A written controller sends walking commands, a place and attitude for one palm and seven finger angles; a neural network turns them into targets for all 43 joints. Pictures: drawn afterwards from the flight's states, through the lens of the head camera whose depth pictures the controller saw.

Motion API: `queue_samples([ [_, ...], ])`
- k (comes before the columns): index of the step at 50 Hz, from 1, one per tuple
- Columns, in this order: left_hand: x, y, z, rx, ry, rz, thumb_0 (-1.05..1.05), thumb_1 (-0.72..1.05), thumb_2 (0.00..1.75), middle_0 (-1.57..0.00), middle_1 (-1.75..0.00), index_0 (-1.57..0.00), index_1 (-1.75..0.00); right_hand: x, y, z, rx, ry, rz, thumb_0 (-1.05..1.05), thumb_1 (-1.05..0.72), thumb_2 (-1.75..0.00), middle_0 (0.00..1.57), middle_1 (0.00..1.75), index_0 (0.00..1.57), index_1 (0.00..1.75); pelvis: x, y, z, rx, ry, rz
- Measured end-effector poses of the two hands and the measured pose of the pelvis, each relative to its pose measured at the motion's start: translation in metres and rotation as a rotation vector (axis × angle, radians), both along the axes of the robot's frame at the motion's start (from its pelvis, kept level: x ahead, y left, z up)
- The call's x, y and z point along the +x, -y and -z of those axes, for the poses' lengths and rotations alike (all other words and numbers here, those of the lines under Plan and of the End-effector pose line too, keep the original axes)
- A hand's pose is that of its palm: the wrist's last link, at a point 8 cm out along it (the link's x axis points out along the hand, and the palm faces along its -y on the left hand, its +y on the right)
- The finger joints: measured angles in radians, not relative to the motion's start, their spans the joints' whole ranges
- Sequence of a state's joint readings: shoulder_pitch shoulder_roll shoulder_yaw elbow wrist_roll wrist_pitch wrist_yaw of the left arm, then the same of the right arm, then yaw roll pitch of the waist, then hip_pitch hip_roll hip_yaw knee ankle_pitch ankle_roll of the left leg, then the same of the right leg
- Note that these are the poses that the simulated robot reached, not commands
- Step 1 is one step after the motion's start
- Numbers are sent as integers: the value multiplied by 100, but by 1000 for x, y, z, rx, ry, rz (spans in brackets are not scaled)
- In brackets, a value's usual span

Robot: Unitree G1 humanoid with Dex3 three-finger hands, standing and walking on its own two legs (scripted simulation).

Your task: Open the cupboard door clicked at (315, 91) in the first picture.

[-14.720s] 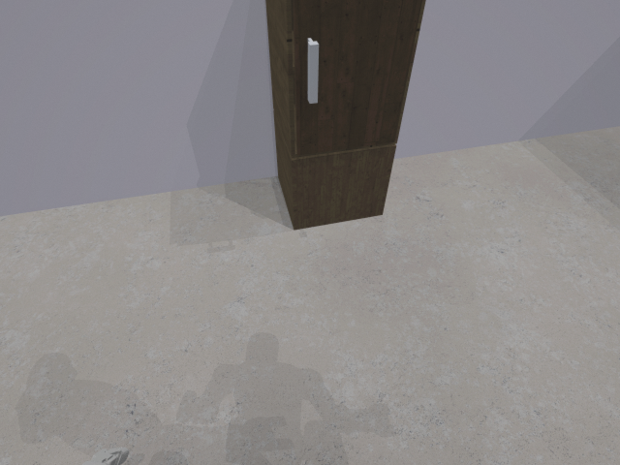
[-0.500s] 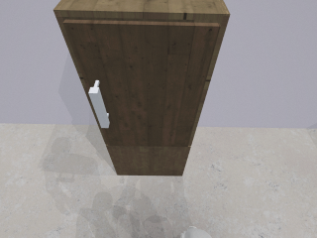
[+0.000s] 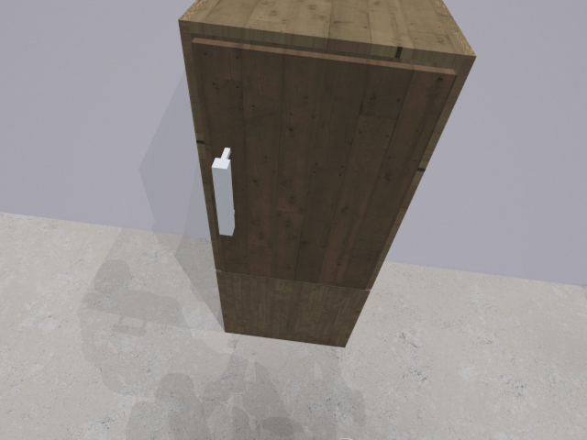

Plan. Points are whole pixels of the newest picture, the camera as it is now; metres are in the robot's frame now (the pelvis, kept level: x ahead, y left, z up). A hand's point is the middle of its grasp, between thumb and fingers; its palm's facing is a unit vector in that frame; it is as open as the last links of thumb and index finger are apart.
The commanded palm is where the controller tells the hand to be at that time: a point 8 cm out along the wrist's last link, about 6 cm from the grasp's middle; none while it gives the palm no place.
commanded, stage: come to a stop and stand still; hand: left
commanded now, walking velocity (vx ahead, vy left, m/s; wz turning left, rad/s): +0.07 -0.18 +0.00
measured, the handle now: (227, 192) +0.55 +0.17 -0.01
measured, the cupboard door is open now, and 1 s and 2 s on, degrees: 0 0 0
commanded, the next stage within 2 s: look again from close up in 0.48 s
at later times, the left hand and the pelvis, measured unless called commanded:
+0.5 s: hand out of the picture -0.02 +0.15 -0.17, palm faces +0.00 -0.99 -0.17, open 7.4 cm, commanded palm none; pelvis -0.01 -0.01 +0.01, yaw -1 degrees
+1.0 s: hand out of the picture +0.03 +0.17 -0.17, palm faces -0.02 -0.98 -0.19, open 7.4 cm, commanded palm none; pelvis +0.02 +0.00 +0.01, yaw -2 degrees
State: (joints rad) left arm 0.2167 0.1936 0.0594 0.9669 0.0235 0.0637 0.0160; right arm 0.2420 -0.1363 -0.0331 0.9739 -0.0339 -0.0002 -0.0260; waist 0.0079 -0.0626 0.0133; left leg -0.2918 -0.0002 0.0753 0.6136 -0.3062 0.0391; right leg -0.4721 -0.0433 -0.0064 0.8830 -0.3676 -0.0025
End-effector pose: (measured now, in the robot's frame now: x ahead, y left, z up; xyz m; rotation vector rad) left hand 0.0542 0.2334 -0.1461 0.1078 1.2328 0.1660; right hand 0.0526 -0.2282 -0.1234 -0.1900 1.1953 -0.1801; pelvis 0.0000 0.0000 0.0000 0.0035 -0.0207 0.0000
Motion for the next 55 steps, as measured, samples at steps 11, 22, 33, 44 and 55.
queue_samples([
  [11, -77, 14, -12, 5, -194, 0, 1, 91, 90, -19, -30, -19, -30, -32, 2, 9, 42, -78, 43, 0, -93, -89, 20, 30, 20, 30, -5, 3, -9, 5, -13, 23],
  [22, -86, 40, -9, -20, -179, 38, 1, 91, 90, -20, -30, -20, -30, -71, 1, 17, 78, -154, 58, 0, -91, -89, 20, 30, 20, 29, -10, 8, -6, -24, -4, 9],
  [33, -47, 16, -16, 36, -101, 58, 1, 92, 90, -20, -30, -20, -30, -77, -20, 19, 118, -185, 59, 1, -92, -89, 20, 30, 20, 29, -1, 4, -8, -1, -10, 23],
  [44, -31, 12, -13, 22, -116, 65, 1, 91, 90, -19, -30, -20, -30, -54, -11, 11, 73, -178, 52, 1, -91, -89, 20, 30, 20, 29, 11, 0, -11, 3, -18, 32],
  [55, -26, 7, -10, 10, -143, 63, 1, 91, 90, -20, -30, -20, -30, -15, -3, 4, 32, -121, 32, 0, -91, -89, 20, 30, 20, 29, 21, -4, -12, 2, -19, 36],
])
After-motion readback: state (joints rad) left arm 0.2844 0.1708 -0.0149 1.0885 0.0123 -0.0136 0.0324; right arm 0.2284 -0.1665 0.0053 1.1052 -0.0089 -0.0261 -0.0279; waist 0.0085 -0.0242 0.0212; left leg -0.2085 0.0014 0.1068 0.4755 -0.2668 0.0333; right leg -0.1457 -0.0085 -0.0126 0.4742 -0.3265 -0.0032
